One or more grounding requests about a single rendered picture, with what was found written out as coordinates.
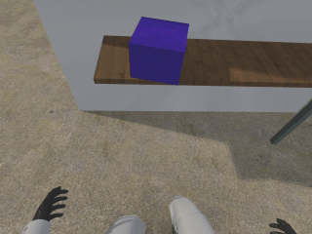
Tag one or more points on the left robot thigh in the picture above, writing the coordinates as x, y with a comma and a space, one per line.
127, 224

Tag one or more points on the robot right hand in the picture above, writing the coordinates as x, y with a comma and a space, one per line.
282, 226

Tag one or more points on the robot thigh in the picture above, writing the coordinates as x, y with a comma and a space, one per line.
188, 218
127, 224

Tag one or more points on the table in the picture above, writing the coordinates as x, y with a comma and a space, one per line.
224, 63

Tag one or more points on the carton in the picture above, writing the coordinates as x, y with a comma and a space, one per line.
156, 50

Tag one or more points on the right robot thigh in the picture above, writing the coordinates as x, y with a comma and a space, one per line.
188, 218

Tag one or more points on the robot left forearm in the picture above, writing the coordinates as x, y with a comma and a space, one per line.
37, 226

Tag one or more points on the robot left hand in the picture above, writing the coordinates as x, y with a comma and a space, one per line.
47, 206

